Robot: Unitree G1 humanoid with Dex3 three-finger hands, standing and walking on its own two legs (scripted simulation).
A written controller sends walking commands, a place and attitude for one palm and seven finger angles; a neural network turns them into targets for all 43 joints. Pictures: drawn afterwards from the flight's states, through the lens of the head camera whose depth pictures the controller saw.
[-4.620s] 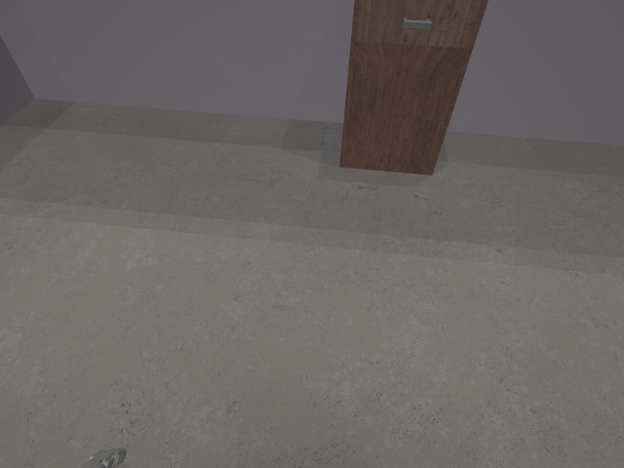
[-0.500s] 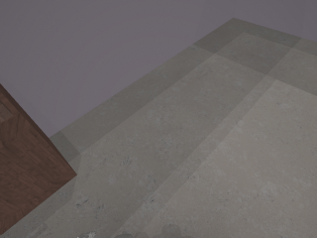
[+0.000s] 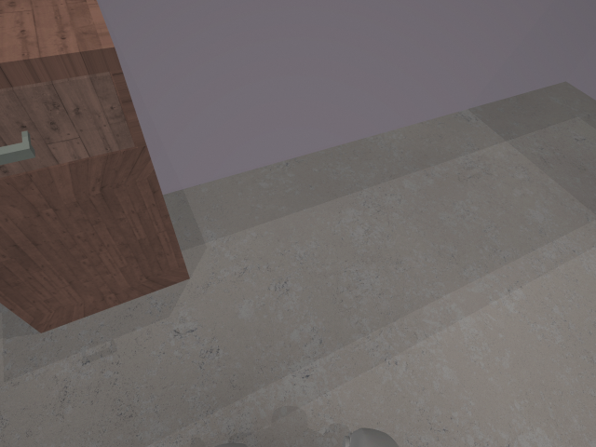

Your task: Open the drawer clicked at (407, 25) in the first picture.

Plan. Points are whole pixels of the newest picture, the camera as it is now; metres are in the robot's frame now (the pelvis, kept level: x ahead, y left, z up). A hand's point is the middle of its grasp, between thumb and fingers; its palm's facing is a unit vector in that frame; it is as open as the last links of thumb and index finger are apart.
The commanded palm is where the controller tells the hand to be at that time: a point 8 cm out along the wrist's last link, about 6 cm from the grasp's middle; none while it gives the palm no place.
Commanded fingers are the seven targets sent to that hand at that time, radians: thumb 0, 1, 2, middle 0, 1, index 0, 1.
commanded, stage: turn to face it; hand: left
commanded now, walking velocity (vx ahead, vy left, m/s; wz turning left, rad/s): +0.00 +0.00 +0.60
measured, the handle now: (0, 148) +0.58 +0.59 -0.03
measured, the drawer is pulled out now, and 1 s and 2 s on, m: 0.00 0.00 0.00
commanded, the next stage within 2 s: take the last steps up to it in 0.64 s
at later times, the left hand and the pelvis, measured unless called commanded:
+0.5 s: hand out of the picture +0.00 +0.15 -0.14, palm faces +0.31 -0.91 -0.29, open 7.4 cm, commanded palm none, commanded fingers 0.00 0.90 0.90 -0.20 -0.30 -0.20 -0.30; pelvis -0.03 -0.07 +0.01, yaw +18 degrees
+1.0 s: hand out of the picture -0.14 +0.16 -0.16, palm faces +0.47 -0.85 -0.23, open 7.4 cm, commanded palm none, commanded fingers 0.00 0.90 0.90 -0.20 -0.30 -0.20 -0.30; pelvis -0.07 -0.03 +0.01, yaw +26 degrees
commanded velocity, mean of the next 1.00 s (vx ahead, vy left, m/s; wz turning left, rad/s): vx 0.08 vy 0.01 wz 0.34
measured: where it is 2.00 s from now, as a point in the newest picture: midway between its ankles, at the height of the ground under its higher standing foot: outside the picture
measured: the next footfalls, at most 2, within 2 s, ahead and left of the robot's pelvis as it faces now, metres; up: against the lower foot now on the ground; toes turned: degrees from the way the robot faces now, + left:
right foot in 0.32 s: +0.05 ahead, -0.17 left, +0.00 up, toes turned +10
left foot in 0.74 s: -0.10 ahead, +0.07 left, +0.00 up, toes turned +28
